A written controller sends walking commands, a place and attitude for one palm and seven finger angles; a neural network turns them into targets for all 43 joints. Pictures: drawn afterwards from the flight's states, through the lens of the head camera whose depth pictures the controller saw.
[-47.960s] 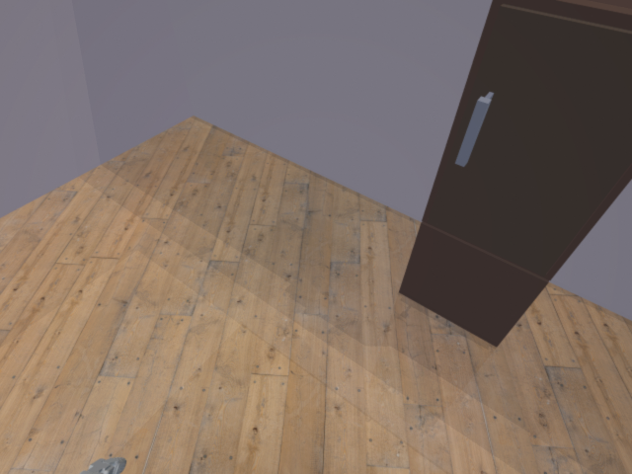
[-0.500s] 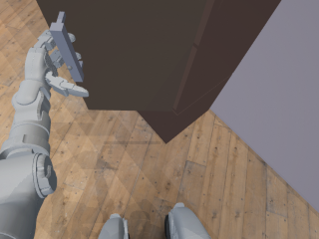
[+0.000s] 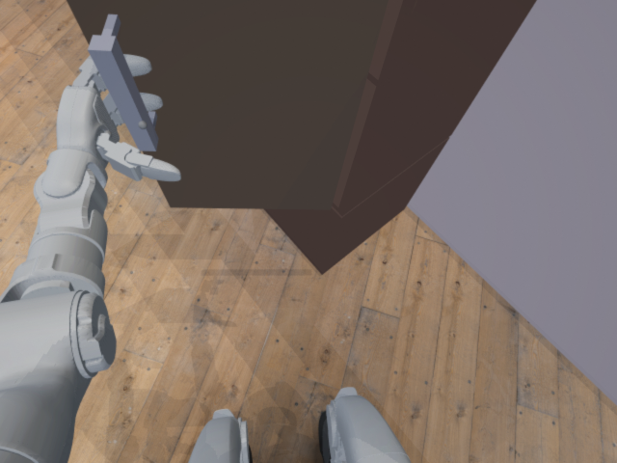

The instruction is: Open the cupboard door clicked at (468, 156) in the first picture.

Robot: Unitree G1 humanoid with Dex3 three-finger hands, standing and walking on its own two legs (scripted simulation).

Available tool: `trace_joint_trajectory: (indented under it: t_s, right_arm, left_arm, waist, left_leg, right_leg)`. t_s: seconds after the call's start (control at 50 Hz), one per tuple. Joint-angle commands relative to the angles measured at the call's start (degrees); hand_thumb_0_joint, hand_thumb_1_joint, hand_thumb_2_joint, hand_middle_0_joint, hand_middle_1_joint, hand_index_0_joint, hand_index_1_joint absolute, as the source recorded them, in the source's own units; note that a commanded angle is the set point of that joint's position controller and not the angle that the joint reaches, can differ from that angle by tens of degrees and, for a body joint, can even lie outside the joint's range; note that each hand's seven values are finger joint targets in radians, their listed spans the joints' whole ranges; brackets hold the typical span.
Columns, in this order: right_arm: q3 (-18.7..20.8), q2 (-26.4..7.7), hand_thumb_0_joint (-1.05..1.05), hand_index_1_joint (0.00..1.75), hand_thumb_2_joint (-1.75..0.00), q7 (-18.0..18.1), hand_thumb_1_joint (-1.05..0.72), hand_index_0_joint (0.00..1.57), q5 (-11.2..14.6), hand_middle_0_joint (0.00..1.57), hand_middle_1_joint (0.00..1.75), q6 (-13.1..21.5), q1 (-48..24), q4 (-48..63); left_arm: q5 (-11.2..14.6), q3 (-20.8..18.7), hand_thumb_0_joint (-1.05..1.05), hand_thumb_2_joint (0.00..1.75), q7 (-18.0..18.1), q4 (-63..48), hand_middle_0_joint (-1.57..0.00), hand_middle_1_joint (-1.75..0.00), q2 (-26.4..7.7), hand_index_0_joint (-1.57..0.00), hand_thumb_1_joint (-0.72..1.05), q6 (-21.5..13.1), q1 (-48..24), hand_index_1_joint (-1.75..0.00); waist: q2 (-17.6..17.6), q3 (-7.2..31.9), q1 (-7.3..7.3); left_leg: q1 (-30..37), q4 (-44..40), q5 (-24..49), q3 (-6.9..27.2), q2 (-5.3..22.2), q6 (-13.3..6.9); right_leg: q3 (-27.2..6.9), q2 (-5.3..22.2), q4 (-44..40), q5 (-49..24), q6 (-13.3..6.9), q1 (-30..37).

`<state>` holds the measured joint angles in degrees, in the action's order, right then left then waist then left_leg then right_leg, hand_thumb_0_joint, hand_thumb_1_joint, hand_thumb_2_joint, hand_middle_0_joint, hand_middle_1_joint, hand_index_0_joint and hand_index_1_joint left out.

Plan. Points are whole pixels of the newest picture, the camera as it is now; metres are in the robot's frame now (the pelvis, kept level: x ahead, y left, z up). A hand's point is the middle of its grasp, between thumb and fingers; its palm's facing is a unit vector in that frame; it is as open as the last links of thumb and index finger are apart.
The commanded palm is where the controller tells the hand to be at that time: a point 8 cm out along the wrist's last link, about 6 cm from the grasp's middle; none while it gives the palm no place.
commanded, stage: slide the fingers in behind the handle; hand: left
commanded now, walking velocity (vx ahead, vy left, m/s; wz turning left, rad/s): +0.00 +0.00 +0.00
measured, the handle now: (132, 89) +0.58 +0.18 +0.08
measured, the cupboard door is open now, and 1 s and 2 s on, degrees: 51 51 97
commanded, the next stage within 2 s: close the thumb around the handle in 0.18 s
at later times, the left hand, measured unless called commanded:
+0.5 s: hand (145, 118) +0.53 +0.16 +0.08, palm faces -0.09 -1.00 -0.03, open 12.6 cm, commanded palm +0.51 +0.20 +0.08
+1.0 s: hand (147, 119) +0.53 +0.16 +0.08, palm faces -0.08 -1.00 -0.02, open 5.6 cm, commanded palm +0.51 +0.20 +0.08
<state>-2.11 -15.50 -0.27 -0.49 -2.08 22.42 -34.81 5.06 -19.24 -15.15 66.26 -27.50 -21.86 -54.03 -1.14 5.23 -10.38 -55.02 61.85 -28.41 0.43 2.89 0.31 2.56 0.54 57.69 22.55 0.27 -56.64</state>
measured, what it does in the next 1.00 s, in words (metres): stands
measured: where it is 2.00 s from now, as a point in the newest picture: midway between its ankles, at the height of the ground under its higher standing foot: outside the picture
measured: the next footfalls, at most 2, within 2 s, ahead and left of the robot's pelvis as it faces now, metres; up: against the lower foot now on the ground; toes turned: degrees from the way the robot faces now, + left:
none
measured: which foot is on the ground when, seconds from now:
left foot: down 0.00-1.00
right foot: down 0.00-1.00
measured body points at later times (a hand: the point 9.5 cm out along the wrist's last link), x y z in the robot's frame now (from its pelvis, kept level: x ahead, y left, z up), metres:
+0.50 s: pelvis +0.00 +0.01 +0.00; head +0.14 +0.02 +0.43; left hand +0.53 +0.21 +0.08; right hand +0.00 -0.25 -0.11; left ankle +0.00 +0.12 -0.66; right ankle +0.04 -0.13 -0.66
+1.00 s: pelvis +0.01 +0.01 +0.00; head +0.15 +0.02 +0.43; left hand +0.53 +0.21 +0.08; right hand +0.02 -0.26 -0.11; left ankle +0.00 +0.12 -0.66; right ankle +0.04 -0.13 -0.66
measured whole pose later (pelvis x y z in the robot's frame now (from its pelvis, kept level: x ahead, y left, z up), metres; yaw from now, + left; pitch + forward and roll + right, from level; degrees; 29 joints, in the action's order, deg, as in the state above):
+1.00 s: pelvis +0.01 +0.01 +0.00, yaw +0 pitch +23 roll -2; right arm -2.0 -15.3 -0.5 -1.0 -2.7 22.3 -34.9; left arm 4.7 -18.8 -13.7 66.2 -26.1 -21.5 -54.9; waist -1.4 5.7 -10.3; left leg -55.5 62.1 -29.2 0.5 2.5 0.0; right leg 2.5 0.8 57.7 23.3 0.7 -57.0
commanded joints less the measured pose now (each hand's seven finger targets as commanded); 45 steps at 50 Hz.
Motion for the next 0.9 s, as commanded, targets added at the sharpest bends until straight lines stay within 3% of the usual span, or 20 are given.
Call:
trace_joint_trajectory:
  t_s: [0.0,0.06,0.18,0.22,0.24,0.26,0.28,0.3,0.36,0.42,0.46,0.5,0.52,0.58,0.6,0.64,0.68,0.76,0.8,0.88]
  right_arm:
    - [3.5,-9.8,0.00,0.30,-0.90,0.9,-0.90,0.20,-0.2,0.20,0.30,1.0,9.2,2.6]
    - [3.5,-9.9,0.00,0.30,-0.90,1.0,-0.90,0.20,-0.2,0.20,0.30,1.0,9.7,2.5]
    - [3.4,-10.0,0.00,0.30,-0.90,1.0,-0.90,0.20,-0.4,0.20,0.30,1.2,9.8,2.1]
    - [3.5,-10.2,0.00,0.30,-0.90,1.1,-0.90,0.20,-0.7,0.20,0.30,1.4,10.3,2.5]
    - [3.5,-10.1,0.00,0.30,-0.90,0.9,-0.90,0.20,-0.7,0.20,0.30,1.3,10.2,2.4]
    - [3.5,-10.0,0.00,0.30,-0.90,0.7,-0.90,0.20,-0.7,0.20,0.30,1.3,10.0,2.5]
    - [3.5,-10.1,0.00,0.30,-0.90,0.7,-0.90,0.20,-0.8,0.20,0.30,1.1,10.1,2.4]
    - [3.5,-10.0,0.00,0.30,-0.90,0.7,-0.90,0.20,-0.7,0.20,0.30,1.0,10.0,2.5]
    - [3.5,-10.2,0.00,0.30,-0.90,0.7,-0.90,0.20,-0.5,0.20,0.30,0.6,10.5,2.5]
    - [3.5,-9.8,0.00,0.30,-0.90,0.7,-0.90,0.20,-0.7,0.20,0.30,0.6,10.6,2.9]
    - [3.7,-10.0,0.00,0.30,-0.90,0.6,-0.90,0.20,-0.7,0.20,0.30,0.3,10.8,2.5]
    - [3.7,-9.9,0.00,0.30,-0.90,0.5,-0.90,0.20,-0.7,0.20,0.30,0.2,10.6,2.8]
    - [3.7,-9.7,0.00,0.30,-0.90,0.5,-0.90,0.20,-0.7,0.20,0.30,0.3,10.7,3.2]
    - [3.7,-9.9,0.00,0.30,-0.90,0.6,-0.90,0.20,-0.7,0.20,0.30,0.1,10.5,2.7]
    - [3.7,-9.7,0.00,0.30,-0.90,0.5,-0.90,0.20,-0.6,0.20,0.30,0.1,10.3,2.9]
    - [3.7,-9.6,0.00,0.30,-0.90,0.5,-0.90,0.20,-0.7,0.20,0.30,0.2,10.3,2.7]
    - [3.7,-9.5,0.00,0.30,-0.90,0.4,-0.90,0.20,-0.7,0.20,0.30,0.1,10.0,2.8]
    - [3.8,-9.7,0.00,0.30,-0.90,0.5,-0.90,0.20,-0.7,0.20,0.30,0.0,10.1,2.5]
    - [3.9,-9.7,0.00,0.30,-0.90,0.5,-0.90,0.20,-0.7,0.20,0.30,0.1,10.1,2.4]
    - [3.8,-9.8,0.00,0.30,-0.90,0.6,-0.90,0.20,-0.7,0.20,0.30,0.0,10.1,2.3]
  left_arm:
    - [1.0,-0.7,0.00,0.30,-0.5,-11.9,-0.30,-1.20,-11.0,-0.30,-0.50,-3.7,-27.0,-1.20]
    - [0.7,-1.5,0.00,0.30,-0.1,-10.9,-0.30,-1.20,-12.1,-0.30,-0.50,-3.5,-27.4,-1.20]
    - [-0.1,0.0,0.00,0.30,0.6,-9.9,-0.30,-1.20,-10.7,-0.30,-0.50,-3.3,-29.9,-1.20]
    - [0.3,-1.8,0.00,0.30,0.8,-11.6,-0.30,-1.20,-12.3,-0.30,-0.50,-3.9,-29.6,-1.20]
    - [0.2,-1.6,0.00,0.30,0.8,-13.0,-0.30,-1.20,-12.5,-0.30,-0.50,-4.2,-29.8,-1.20]
    - [0.1,-1.6,0.00,0.30,0.7,-11.9,-0.30,-1.20,-11.9,-0.30,-0.50,-4.0,-28.1,-1.20]
    - [0.1,-1.6,0.00,0.32,0.7,-11.6,-0.30,-1.21,-11.8,-0.30,-0.44,-3.8,-27.8,-1.21]
    - [0.0,-1.0,0.00,0.35,0.7,-11.5,-0.31,-1.21,-11.5,-0.31,-0.39,-3.6,-28.0,-1.21]
    - [-0.2,-1.9,0.00,0.42,1.0,-10.5,-0.32,-1.23,-12.5,-0.32,-0.22,-2.8,-28.3,-1.23]
    - [-0.3,-0.6,0.00,0.49,1.1,-11.8,-0.33,-1.25,-10.5,-0.33,-0.05,-3.0,-28.3,-1.25]
    - [-0.3,-1.6,0.00,0.54,1.2,-11.5,-0.34,-1.26,-11.5,-0.34,0.06,-2.9,-26.8,-1.26]
    - [0.3,-0.8,0.00,0.59,1.0,-11.8,-0.35,-1.27,-10.0,-0.35,0.17,-2.8,-26.0,-1.27]
    - [0.8,-0.1,0.00,0.61,0.9,-13.2,-0.35,-1.28,-8.6,-0.35,0.23,-3.3,-26.4,-1.28]
    - [0.5,-2.4,0.00,0.68,1.2,-12.5,-0.36,-1.30,-11.9,-0.36,0.40,-3.3,-26.2,-1.30]
    - [0.4,-0.9,0.00,0.71,1.2,-12.3,-0.37,-1.30,-10.1,-0.37,0.45,-3.2,-26.3,-1.30]
    - [0.0,-1.0,0.00,0.76,1.5,-13.6,-0.38,-1.31,-10.7,-0.38,0.56,-3.9,-27.2,-1.31]
    - [-0.1,0.3,0.00,0.80,1.6,-12.2,-0.38,-1.33,-8.5,-0.38,0.68,-3.8,-25.2,-1.33]
    - [-0.3,-0.3,0.00,0.90,1.7,-11.7,-0.40,-1.35,-9.5,-0.40,0.90,-3.8,-26.3,-1.35]
    - [0.0,0.6,0.00,0.90,1.5,-11.9,-0.40,-1.35,-8.2,-0.40,0.90,-3.6,-26.8,-1.35]
    - [0.1,-0.4,0.00,0.90,1.3,-11.3,-0.40,-1.35,-9.6,-0.40,0.90,-3.3,-27.3,-1.35]
  waist:
    - [-5.8,28.3,-1.22]
    - [-4.1,27.8,-1.50]
    - [-6.5,26.8,-2.37]
    - [-6.7,29.0,-1.78]
    - [-8.3,31.6,-1.27]
    - [-9.1,31.7,-0.85]
    - [-6.8,30.9,-1.28]
    - [-7.5,30.1,-1.35]
    - [-4.3,28.3,-1.81]
    - [-7.7,29.5,-1.67]
    - [-7.0,29.8,-1.17]
    - [-5.6,29.2,-1.39]
    - [-6.6,30.0,-1.34]
    - [-5.2,29.0,-0.97]
    - [-5.5,28.8,-1.31]
    - [-6.8,29.7,-1.14]
    - [-6.8,27.9,-1.17]
    - [-6.3,28.4,-1.29]
    - [-5.8,28.2,-1.65]
    - [-5.8,28.7,-1.79]
  left_leg:
    - [15.3,-7.2,17.7,1.0,-2.5,-1.6]
    - [13.7,-7.0,17.1,1.1,-2.5,-1.8]
    - [15.1,-6.8,16.5,1.8,-2.3,-1.6]
    - [16.9,-6.6,19.6,2.0,-2.3,-1.7]
    - [18.4,-6.6,21.0,2.1,-2.3,-1.3]
    - [18.8,-6.4,21.6,2.0,-2.3,-1.2]
    - [18.3,-6.3,22.2,2.1,-2.1,-1.3]
    - [17.6,-6.3,21.5,1.8,-2.2,-1.3]
    - [15.1,-6.6,19.7,1.8,-2.2,-1.6]
    - [17.7,-6.4,22.2,1.7,-2.3,-1.5]
    - [18.6,-6.5,23.6,2.0,-2.0,-1.2]
    - [18.7,-6.8,24.0,2.0,-1.9,-1.2]
    - [19.7,-6.6,25.5,2.0,-2.0,-1.3]
    - [17.6,-6.8,23.4,1.8,-2.0,-1.2]
    - [17.2,-6.8,22.9,1.5,-2.2,-1.4]
    - [18.8,-6.7,24.4,1.8,-2.1,-1.2]
    - [18.8,-6.8,23.8,1.8,-2.0,-1.0]
    - [18.7,-6.8,23.6,2.1,-2.1,-1.0]
    - [18.5,-6.7,23.5,2.0,-2.1,-1.1]
    - [17.5,-6.2,23.0,1.7,-2.2,-1.4]
  right_leg:
    - [-1.0,-2.4,-6.3,-15.3,-1.3,16.5]
    - [-1.1,-2.5,-6.2,-15.1,-1.1,16.9]
    - [-0.5,-2.3,-5.9,-12.4,-1.3,12.4]
    - [-0.2,-2.5,-5.4,-14.3,-1.5,13.4]
    - [-0.4,-2.4,-5.1,-15.4,-1.4,14.0]
    - [-0.2,-2.5,-5.0,-15.6,-1.6,13.6]
    - [0.0,-2.5,-4.9,-16.2,-1.4,13.7]
    - [-0.2,-2.5,-5.1,-16.0,-1.4,13.8]
    - [-0.3,-2.6,-5.4,-15.7,-1.2,14.8]
    - [0.0,-2.6,-5.1,-16.6,-1.5,13.4]
    - [0.1,-2.6,-5.2,-17.3,-1.4,13.8]
    - [0.3,-2.6,-5.4,-17.7,-1.4,14.2]
    - [0.4,-2.8,-5.2,-18.6,-1.5,14.1]
    - [0.1,-2.7,-5.4,-18.3,-1.3,15.4]
    - [-0.1,-2.7,-5.5,-18.2,-1.2,15.4]
    - [-0.1,-2.6,-5.2,-18.7,-1.3,14.8]
    - [0.2,-2.6,-5.4,-17.7,-1.4,13.4]
    - [0.3,-2.6,-5.1,-17.5,-1.5,13.7]
    - [0.2,-2.6,-5.3,-17.5,-1.3,13.6]
    - [-0.2,-2.5,-5.4,-18.1,-1.2,14.3]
